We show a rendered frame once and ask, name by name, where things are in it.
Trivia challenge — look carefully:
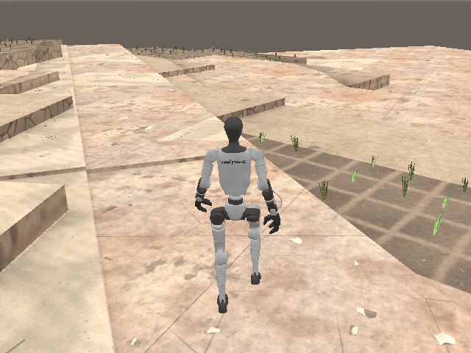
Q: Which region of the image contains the left robot thigh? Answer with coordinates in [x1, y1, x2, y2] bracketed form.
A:
[210, 207, 227, 265]

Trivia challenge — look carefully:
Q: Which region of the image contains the robot left upper arm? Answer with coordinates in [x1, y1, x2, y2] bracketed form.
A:
[199, 149, 219, 189]

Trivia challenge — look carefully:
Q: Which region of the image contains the robot right shin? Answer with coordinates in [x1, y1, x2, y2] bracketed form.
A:
[250, 227, 261, 275]

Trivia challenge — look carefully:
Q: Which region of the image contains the robot left hand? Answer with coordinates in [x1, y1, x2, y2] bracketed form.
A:
[195, 199, 212, 212]

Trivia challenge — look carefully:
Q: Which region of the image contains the right robot forearm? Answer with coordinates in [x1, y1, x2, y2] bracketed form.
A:
[262, 179, 279, 215]

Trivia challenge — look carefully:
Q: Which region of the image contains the robot right hand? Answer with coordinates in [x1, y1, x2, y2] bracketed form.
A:
[263, 213, 280, 234]

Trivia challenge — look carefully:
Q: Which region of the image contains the left robot forearm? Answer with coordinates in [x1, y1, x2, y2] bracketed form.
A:
[195, 178, 207, 202]

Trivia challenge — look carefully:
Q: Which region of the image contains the robot right upper arm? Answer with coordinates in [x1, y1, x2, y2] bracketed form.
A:
[249, 149, 269, 190]

